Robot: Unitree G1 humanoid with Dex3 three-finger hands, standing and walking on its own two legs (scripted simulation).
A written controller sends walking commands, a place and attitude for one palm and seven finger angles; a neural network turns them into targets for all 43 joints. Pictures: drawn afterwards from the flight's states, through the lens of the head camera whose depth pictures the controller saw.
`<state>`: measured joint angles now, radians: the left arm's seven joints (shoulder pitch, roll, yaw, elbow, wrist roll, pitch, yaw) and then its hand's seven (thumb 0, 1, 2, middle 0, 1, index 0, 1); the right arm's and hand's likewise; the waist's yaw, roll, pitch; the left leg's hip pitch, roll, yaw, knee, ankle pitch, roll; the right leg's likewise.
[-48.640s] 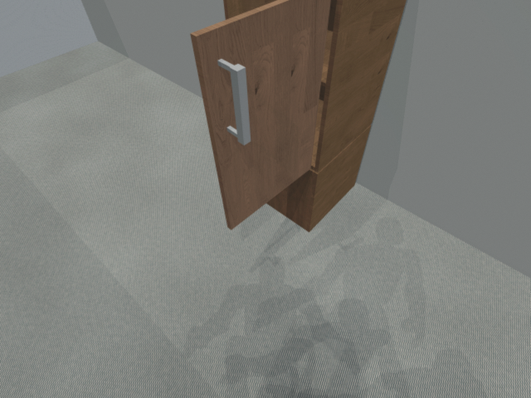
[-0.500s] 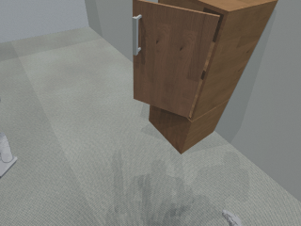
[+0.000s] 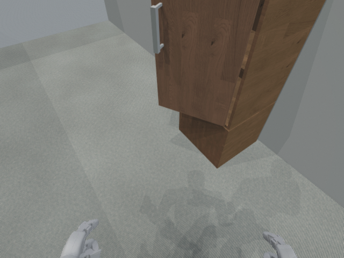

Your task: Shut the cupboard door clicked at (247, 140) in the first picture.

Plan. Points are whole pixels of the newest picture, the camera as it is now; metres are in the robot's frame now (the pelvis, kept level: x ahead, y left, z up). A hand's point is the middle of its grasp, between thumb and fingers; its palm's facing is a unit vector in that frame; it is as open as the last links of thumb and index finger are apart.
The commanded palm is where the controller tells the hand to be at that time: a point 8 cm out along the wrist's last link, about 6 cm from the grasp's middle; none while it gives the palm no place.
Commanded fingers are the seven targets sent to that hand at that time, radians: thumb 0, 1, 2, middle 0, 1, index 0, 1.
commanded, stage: let the arm hang, fingers relaxed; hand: left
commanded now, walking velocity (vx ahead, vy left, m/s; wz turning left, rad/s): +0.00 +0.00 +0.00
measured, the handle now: (158, 29) +0.90 +0.07 +0.11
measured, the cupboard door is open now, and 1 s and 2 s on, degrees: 29 29 29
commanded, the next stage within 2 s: look to check the result in 0.88 s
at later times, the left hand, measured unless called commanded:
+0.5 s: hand out of the picture -0.03 +0.18 -0.16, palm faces +0.01 -0.98 -0.22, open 7.3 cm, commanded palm none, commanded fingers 0.00 0.90 0.90 -0.20 -0.30 -0.20 -0.30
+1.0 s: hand out of the picture -0.04 +0.17 -0.16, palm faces +0.02 -0.99 -0.14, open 7.4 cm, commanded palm none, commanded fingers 0.00 0.90 0.90 -0.20 -0.30 -0.20 -0.30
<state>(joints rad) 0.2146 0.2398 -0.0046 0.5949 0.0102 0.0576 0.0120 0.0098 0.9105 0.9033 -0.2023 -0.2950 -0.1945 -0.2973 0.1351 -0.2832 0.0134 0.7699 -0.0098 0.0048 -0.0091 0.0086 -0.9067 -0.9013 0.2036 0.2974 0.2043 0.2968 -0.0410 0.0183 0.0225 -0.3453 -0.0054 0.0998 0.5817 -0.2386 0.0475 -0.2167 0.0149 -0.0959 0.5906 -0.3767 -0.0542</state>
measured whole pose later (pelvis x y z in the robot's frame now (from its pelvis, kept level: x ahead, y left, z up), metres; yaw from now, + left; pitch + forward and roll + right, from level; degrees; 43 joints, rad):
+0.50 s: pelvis +0.01 +0.01 +0.02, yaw -1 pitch -2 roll +0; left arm 0.36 0.15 0.00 1.16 0.00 0.00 0.04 0.00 0.92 0.90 -0.20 -0.30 -0.20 -0.30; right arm 0.32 -0.13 0.02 1.15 -0.01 0.02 -0.04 0.01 -0.91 -0.90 0.20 0.30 0.20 0.30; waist -0.01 0.02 0.03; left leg -0.20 0.00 0.11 0.40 -0.16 0.05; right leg -0.05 0.03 -0.08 0.36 -0.27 -0.05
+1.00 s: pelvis +0.00 +0.02 +0.02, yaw -1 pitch -2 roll +0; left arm 0.37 0.10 0.00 1.17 0.01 -0.01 0.04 0.00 0.91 0.90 -0.20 -0.30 -0.20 -0.30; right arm 0.33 -0.11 0.01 1.15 -0.01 0.01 -0.05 0.00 -0.91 -0.90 0.20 0.30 0.20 0.30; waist -0.01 0.00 0.01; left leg -0.21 -0.02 0.13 0.39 -0.15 0.07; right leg -0.09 0.01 -0.06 0.38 -0.27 -0.03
